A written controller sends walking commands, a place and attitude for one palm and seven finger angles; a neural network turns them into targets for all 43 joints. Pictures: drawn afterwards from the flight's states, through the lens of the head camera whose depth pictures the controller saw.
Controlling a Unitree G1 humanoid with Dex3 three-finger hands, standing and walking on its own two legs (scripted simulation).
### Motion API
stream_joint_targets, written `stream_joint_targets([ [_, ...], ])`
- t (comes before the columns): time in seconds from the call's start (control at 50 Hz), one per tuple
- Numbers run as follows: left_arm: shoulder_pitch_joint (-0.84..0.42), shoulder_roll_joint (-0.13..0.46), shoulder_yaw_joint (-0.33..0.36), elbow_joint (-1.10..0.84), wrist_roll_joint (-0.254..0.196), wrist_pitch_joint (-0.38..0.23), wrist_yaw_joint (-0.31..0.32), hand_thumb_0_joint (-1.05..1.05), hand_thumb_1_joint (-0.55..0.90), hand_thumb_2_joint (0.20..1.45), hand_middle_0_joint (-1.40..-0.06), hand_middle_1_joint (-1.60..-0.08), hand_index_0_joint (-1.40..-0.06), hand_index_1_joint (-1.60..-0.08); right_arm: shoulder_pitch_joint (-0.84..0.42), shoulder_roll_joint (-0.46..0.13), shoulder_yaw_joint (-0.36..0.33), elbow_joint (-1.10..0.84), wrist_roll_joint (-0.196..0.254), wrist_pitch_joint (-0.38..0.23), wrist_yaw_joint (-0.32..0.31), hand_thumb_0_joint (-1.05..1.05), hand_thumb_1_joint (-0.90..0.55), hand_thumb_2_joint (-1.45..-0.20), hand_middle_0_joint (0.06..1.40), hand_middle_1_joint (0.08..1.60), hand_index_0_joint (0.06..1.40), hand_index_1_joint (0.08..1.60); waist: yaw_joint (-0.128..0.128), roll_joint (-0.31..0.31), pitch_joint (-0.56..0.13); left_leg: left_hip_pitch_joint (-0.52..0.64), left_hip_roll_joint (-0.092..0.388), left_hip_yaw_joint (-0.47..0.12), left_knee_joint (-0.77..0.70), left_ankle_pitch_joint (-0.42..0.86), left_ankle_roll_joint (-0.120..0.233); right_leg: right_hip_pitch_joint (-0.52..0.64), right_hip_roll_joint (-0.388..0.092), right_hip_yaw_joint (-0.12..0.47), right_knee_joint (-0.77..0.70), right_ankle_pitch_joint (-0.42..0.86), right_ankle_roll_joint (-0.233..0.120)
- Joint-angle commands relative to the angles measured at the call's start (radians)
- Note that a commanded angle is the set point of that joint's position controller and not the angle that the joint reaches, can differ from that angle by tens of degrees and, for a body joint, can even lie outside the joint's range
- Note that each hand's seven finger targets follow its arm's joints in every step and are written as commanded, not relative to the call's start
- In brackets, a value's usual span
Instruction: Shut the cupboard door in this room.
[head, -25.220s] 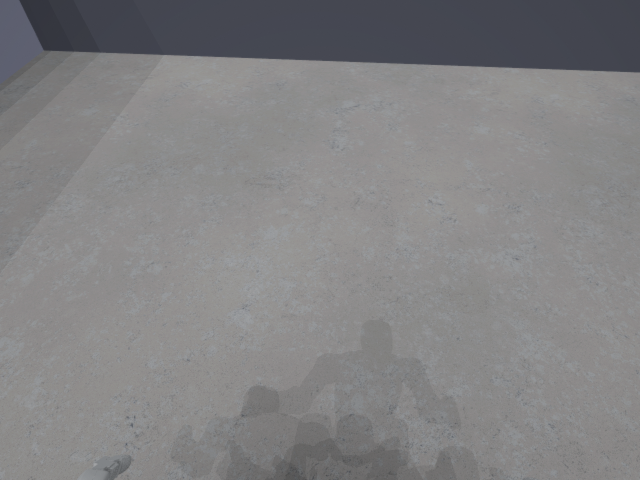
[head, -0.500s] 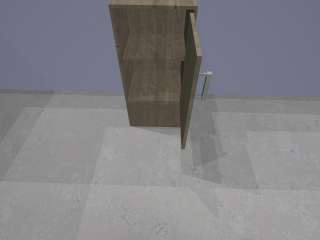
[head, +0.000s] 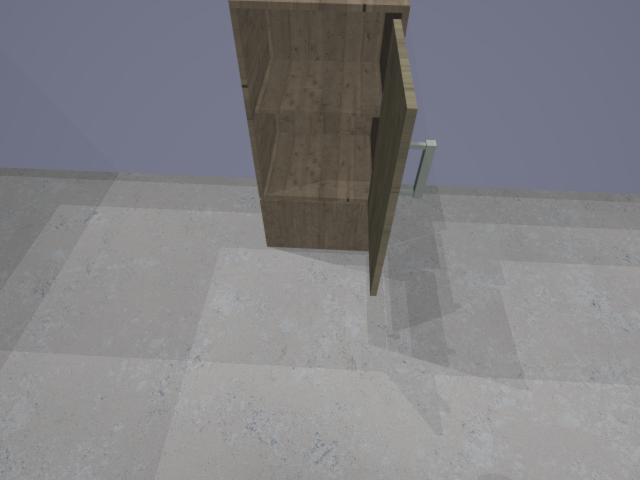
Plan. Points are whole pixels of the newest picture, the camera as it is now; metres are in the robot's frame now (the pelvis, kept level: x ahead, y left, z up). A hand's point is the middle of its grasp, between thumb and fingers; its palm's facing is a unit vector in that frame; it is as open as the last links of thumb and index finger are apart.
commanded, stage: stand and wait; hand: left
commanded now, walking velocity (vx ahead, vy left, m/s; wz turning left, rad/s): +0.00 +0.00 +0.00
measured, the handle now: (414, 170) +0.71 -0.14 -0.05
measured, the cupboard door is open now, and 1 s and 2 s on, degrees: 90 90 90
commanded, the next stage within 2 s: turn or walk to find it in 0.10 s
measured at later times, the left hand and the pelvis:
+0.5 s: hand out of the picture +0.04 +0.22 -0.18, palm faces +0.10 -0.98 -0.16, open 7.4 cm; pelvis +0.06 +0.04 -0.01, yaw +7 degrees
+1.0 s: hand (206, 434) +0.21 +0.19 -0.17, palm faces +0.28 -0.93 -0.23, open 7.2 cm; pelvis +0.18 +0.00 -0.01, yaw +14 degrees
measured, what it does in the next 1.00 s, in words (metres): walks ahead: right foot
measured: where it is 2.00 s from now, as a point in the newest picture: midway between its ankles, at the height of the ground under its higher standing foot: outside the picture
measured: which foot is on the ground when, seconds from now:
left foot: down 0.00-0.74, up 0.76-1.00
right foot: down 0.00-0.38, up 0.40-0.72, down 0.74-1.00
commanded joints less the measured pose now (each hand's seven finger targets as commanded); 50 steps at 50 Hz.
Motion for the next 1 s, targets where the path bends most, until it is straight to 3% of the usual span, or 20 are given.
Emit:
stream_joint_targets([
  [0.0,0.037,0.132,0.027,-0.053,0.001,0.003,0.026,0.000,0.900,0.900,-0.200,-0.300,-0.200,-0.300,0.030,-0.091,-0.023,-0.050,-0.001,0.002,-0.009,0.000,-0.900,-0.900,0.200,0.300,0.200,0.300,0.002,-0.009,-0.059,-0.129,0.084,-0.042,0.003,0.250,0.012,0.089,-0.154,0.109,-0.032,0.178,-0.001],
  [0.08,0.018,0.158,0.031,-0.064,0.004,-0.004,0.022,0.000,0.900,0.900,-0.200,-0.300,-0.200,-0.300,0.029,-0.122,-0.031,-0.057,0.000,-0.002,-0.009,0.000,-0.900,-0.900,0.200,0.300,0.200,0.300,-0.003,-0.017,-0.075,-0.105,0.086,-0.057,0.007,0.260,0.017,0.071,-0.150,0.109,-0.029,0.172,-0.005],
  [0.16,0.083,0.120,0.028,-0.030,0.010,0.001,0.014,0.000,0.900,0.900,-0.200,-0.300,-0.200,-0.300,0.062,-0.050,-0.019,-0.041,-0.011,0.003,-0.003,0.000,-0.900,-0.900,0.200,0.300,0.200,0.300,0.014,-0.077,-0.047,-0.196,0.037,-0.017,0.061,-0.075,0.019,0.080,-0.176,0.154,-0.130,-0.296,-0.011],
  [0.22,0.109,0.161,0.053,-0.033,0.022,0.001,0.012,0.000,0.900,0.900,-0.200,-0.300,-0.200,-0.300,0.091,-0.028,-0.032,-0.055,-0.018,0.010,0.002,0.000,-0.900,-0.900,0.200,0.300,0.200,0.300,0.016,-0.178,0.056,-0.282,0.033,0.076,0.269,-0.216,0.023,-0.032,-0.314,0.280,-0.273,-0.577,-0.079],
  [0.26,0.124,0.153,0.056,-0.031,0.025,-0.012,0.011,0.000,0.900,0.900,-0.200,-0.300,-0.200,-0.300,0.102,-0.012,-0.041,-0.065,-0.016,0.008,0.011,0.000,-0.900,-0.900,0.200,0.300,0.200,0.300,0.000,-0.109,0.091,-0.267,0.064,0.098,0.324,-0.226,0.028,-0.094,-0.343,0.272,-0.280,-0.565,-0.106],
  [0.3,0.077,0.132,0.058,-0.039,0.021,-0.019,0.005,0.000,0.900,0.900,-0.200,-0.300,-0.200,-0.300,0.200,0.020,-0.043,-0.047,-0.012,-0.005,0.016,0.000,-0.900,-0.900,0.200,0.300,0.200,0.300,-0.056,-0.034,0.075,-0.112,0.069,0.115,0.172,-0.177,0.035,-0.192,-0.298,0.154,-0.169,-0.504,-0.081],
  [0.32,0.048,0.096,0.052,-0.053,0.015,-0.017,-0.001,0.000,0.900,0.900,-0.200,-0.300,-0.200,-0.300,0.275,0.014,-0.046,-0.021,-0.011,-0.015,0.015,0.000,-0.900,-0.900,0.200,0.300,0.200,0.300,-0.085,0.072,0.075,-0.030,0.075,0.052,0.043,-0.203,0.046,-0.270,-0.202,0.063,-0.032,-0.471,-0.040],
  [0.34,0.036,0.028,0.034,-0.074,0.005,-0.018,-0.011,0.000,0.900,0.900,-0.200,-0.300,-0.200,-0.300,0.357,-0.043,-0.063,0.005,-0.018,-0.026,0.007,0.000,-0.900,-0.900,0.200,0.300,0.200,0.300,-0.114,0.307,0.097,0.007,0.187,-0.216,-0.151,-0.395,0.090,-0.388,-0.064,-0.032,0.234,-0.385,0.017],
  [0.36,-0.021,-0.010,0.019,-0.116,0.010,-0.022,-0.018,0.000,0.900,0.900,-0.200,-0.300,-0.200,-0.300,0.453,-0.103,-0.080,0.029,-0.020,-0.039,-0.008,0.000,-0.900,-0.900,0.200,0.300,0.200,0.300,-0.144,0.378,0.124,0.064,0.333,-0.478,-0.304,-0.475,0.161,-0.536,0.010,-0.007,0.472,-0.342,0.027],
  [0.38,-0.049,-0.004,0.026,-0.132,0.018,-0.025,-0.016,0.000,0.900,0.900,-0.200,-0.300,-0.200,-0.300,0.444,-0.104,-0.077,0.035,-0.015,-0.039,-0.014,0.000,-0.900,-0.900,0.200,0.300,0.200,0.300,-0.125,0.283,0.153,0.062,0.376,-0.493,-0.296,-0.390,0.202,-0.581,-0.037,0.100,0.590,-0.311,0.005],
  [0.48,0.015,-0.038,0.019,-0.103,0.010,-0.040,-0.014,0.000,0.900,0.900,-0.200,-0.300,-0.200,-0.300,0.374,-0.013,-0.047,0.026,-0.006,-0.077,-0.036,0.000,-0.900,-0.900,0.200,0.300,0.200,0.300,-0.045,0.064,0.039,0.133,0.263,-0.214,-0.130,0.563,0.209,-0.534,-0.055,0.137,0.657,-0.165,0.049],
  [0.58,0.020,-0.082,0.011,-0.118,0.007,-0.026,-0.002,0.000,0.900,0.900,-0.200,-0.300,-0.200,-0.300,0.364,0.001,-0.053,0.042,-0.001,-0.069,-0.041,0.000,-0.900,-0.900,0.200,0.300,0.200,0.300,-0.033,0.110,-0.017,0.104,0.191,-0.057,-0.068,0.715,0.165,-0.394,-0.021,0.089,0.427,-0.069,0.052],
  [0.64,0.053,-0.078,0.014,-0.110,0.003,-0.029,0.003,0.000,0.900,0.900,-0.200,-0.300,-0.200,-0.300,0.325,0.003,-0.058,0.044,0.000,-0.058,-0.043,0.000,-0.900,-0.900,0.200,0.300,0.200,0.300,-0.017,0.158,-0.010,0.016,0.190,-0.052,-0.011,0.665,0.130,-0.212,-0.006,0.082,0.244,0.014,0.037],
  [0.68,0.198,-0.035,0.025,-0.064,0.004,-0.042,0.009,0.000,0.900,0.900,-0.200,-0.300,-0.200,-0.300,0.314,0.007,-0.061,0.047,0.007,-0.056,-0.040,0.000,-0.900,-0.900,0.200,0.300,0.200,0.300,0.049,0.095,-0.063,-0.049,0.152,-0.037,0.113,0.526,0.081,0.009,-0.015,0.090,0.082,0.207,0.036],
  [0.7,0.274,0.022,0.037,-0.038,0.010,-0.054,0.018,0.000,0.900,0.900,-0.200,-0.300,-0.200,-0.300,0.333,0.032,-0.059,0.044,0.012,-0.056,-0.032,0.000,-0.900,-0.900,0.200,0.300,0.200,0.300,0.071,-0.018,-0.126,-0.143,0.112,-0.015,0.230,0.317,0.046,0.174,-0.104,0.173,0.072,0.411,0.017],
  [0.72,0.316,0.095,0.052,-0.022,0.016,-0.066,0.028,0.000,0.900,0.900,-0.200,-0.300,-0.200,-0.300,0.391,0.082,-0.054,0.037,0.019,-0.053,-0.025,0.000,-0.900,-0.900,0.200,0.300,0.200,0.300,0.058,-0.222,-0.217,-0.270,-0.006,0.042,0.442,-0.101,0.008,0.301,-0.329,0.430,0.046,0.723,-0.076],
  [0.74,0.328,0.108,0.050,-0.017,0.005,-0.067,0.026,0.000,0.900,0.900,-0.200,-0.300,-0.200,-0.300,0.388,0.068,-0.057,0.028,0.026,-0.035,-0.033,0.000,-0.900,-0.900,0.200,0.300,0.200,0.300,0.042,-0.214,-0.224,-0.215,-0.011,0.005,0.588,-0.402,0.008,0.186,-0.426,0.475,-0.019,0.814,-0.167],
  [0.8,0.127,0.041,0.041,-0.053,0.009,-0.050,0.034,0.000,0.900,0.900,-0.200,-0.300,-0.200,-0.300,0.306,0.097,-0.049,0.032,0.017,-0.010,-0.031,0.000,-0.900,-0.900,0.200,0.300,0.200,0.300,0.000,-0.155,-0.036,-0.227,0.064,-0.022,0.629,-0.349,0.010,-0.082,-0.341,0.396,-0.090,0.450,-0.185],
  [0.88,0.071,0.019,0.040,-0.070,0.019,-0.036,0.034,0.000,0.900,0.900,-0.200,-0.300,-0.200,-0.300,0.276,0.122,-0.042,0.019,0.007,0.001,-0.018,0.000,-0.900,-0.900,0.200,0.300,0.200,0.300,-0.024,-0.115,-0.066,-0.143,0.052,0.042,0.441,-0.224,0.003,-0.160,-0.244,0.264,-0.131,0.235,-0.142],
  [0.98,0.082,0.042,0.047,-0.065,0.018,-0.020,0.028,0.000,0.900,0.900,-0.200,-0.300,-0.200,-0.300,0.172,0.083,-0.043,-0.030,0.007,0.010,-0.008,0.000,-0.900,-0.900,0.200,0.300,0.200,0.300,-0.004,-0.147,-0.047,-0.164,0.036,0.067,0.322,-0.151,-0.012,-0.120,-0.244,0.233,-0.132,0.142,-0.133],
])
